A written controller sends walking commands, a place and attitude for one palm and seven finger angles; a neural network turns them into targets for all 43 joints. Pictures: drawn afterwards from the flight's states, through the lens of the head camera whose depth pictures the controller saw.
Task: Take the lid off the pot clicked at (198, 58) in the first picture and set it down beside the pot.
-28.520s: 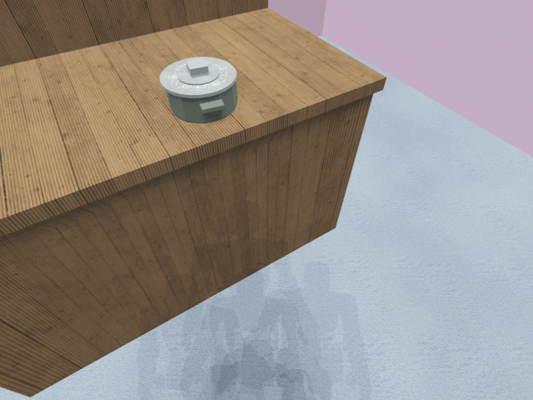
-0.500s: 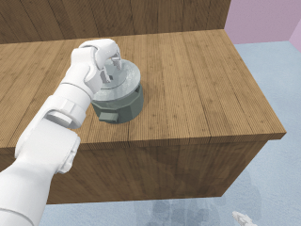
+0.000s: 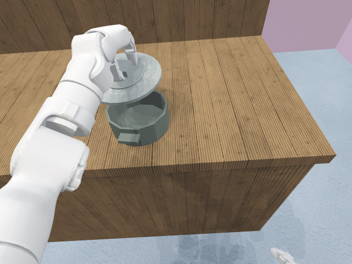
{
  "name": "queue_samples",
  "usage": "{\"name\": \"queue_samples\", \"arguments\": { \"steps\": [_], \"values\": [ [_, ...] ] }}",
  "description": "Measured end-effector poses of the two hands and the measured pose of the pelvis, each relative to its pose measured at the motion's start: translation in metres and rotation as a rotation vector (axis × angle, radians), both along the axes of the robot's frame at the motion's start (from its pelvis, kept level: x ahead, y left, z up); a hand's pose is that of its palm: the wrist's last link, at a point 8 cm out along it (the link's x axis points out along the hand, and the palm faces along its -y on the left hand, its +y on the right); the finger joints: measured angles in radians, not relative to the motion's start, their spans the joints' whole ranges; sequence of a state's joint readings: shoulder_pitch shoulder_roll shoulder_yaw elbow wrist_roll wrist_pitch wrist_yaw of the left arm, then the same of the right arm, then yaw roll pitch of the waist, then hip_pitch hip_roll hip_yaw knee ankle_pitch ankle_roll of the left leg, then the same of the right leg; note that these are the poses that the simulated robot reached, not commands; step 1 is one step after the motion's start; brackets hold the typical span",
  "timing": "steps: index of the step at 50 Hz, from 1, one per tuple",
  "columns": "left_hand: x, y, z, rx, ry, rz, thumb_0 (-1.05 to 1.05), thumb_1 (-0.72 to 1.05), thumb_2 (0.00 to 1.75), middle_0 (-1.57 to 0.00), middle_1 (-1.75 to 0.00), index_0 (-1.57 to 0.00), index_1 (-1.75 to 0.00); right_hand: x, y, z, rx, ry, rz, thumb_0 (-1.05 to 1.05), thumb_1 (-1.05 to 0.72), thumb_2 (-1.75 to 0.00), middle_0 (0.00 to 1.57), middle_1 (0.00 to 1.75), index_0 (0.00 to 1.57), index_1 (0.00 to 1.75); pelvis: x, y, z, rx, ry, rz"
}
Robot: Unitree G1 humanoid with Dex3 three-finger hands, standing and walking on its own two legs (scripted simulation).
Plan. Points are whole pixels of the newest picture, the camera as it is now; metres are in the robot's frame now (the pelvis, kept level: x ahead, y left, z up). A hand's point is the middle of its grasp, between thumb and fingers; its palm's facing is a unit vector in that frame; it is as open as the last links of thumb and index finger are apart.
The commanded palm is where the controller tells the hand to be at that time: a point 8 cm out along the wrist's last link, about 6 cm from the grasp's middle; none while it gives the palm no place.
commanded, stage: lift the lid straight up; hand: left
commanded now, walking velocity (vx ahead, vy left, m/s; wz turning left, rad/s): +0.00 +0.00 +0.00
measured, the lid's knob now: (120, 68) +0.50 +0.11 +0.20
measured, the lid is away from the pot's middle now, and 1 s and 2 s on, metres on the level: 0.01 0.05 0.16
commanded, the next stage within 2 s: move the lid sideways beside the pot in 0.62 s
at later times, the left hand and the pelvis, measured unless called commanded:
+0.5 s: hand (109, 45) +0.49 +0.12 +0.26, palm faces -0.21 -0.06 -0.98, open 8.0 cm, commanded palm +0.47 +0.12 +0.33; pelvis +0.00 +0.01 +0.00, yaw +0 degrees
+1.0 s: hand (97, 50) +0.49 +0.15 +0.25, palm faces -0.23 -0.05 -0.97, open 8.0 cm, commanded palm +0.48 +0.15 +0.33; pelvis +0.00 +0.00 +0.00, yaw +0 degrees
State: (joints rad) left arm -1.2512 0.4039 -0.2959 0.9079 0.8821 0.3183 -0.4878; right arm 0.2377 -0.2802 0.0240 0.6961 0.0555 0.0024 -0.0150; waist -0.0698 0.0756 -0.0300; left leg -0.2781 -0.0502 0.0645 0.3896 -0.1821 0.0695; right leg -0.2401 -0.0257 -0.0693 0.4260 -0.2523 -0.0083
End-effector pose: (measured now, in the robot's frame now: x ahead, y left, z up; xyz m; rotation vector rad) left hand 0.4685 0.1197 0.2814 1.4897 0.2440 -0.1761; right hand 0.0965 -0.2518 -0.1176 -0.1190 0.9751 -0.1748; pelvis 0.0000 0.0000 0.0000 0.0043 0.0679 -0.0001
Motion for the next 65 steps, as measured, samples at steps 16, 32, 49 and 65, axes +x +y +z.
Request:
{"name": "queue_samples", "arguments": {
  "steps": [16, 32, 49, 65],
  "values": [
    [0.002, 0.006, 0.022, 0.014, -0.020, 0.002, 0.01, 0.19, 0.83, -0.76, -1.02, -0.62, -0.92, 0.007, 0.009, 0.003, -0.017, -0.013, 0.023, 0.01, -0.91, -0.90, 0.20, 0.30, 0.20, 0.30, -0.001, 0.007, 0.000, -0.004, 0.013, 0.013],
    [0.015, 0.002, 0.032, 0.008, -0.018, 0.033, 0.01, 0.19, 0.83, -0.76, -1.02, -0.61, -0.92, -0.019, 0.011, -0.006, 0.000, 0.071, -0.004, 0.01, -0.90, -0.90, 0.20, 0.30, 0.20, 0.30, 0.004, 0.010, 0.000, -0.004, 0.037, 0.000],
    [0.017, 0.026, 0.032, 0.028, -0.030, 0.084, 0.00, 0.19, 0.83, -0.76, -1.02, -0.61, -0.92, -0.002, -0.001, 0.003, -0.024, 0.021, -0.012, 0.01, -0.90, -0.90, 0.20, 0.30, 0.20, 0.30, 0.004, 0.002, 0.000, -0.003, 0.035, -0.010],
    [0.007, 0.069, 0.033, 0.044, -0.030, 0.105, 0.01, 0.20, 0.83, -0.77, -1.03, -0.61, -0.91, 0.002, -0.009, 0.008, -0.051, 0.049, -0.008, 0.01, -0.91, -0.90, 0.20, 0.30, 0.20, 0.30, 0.004, 0.002, 0.000, -0.012, 0.025, 0.011]
  ]
}}
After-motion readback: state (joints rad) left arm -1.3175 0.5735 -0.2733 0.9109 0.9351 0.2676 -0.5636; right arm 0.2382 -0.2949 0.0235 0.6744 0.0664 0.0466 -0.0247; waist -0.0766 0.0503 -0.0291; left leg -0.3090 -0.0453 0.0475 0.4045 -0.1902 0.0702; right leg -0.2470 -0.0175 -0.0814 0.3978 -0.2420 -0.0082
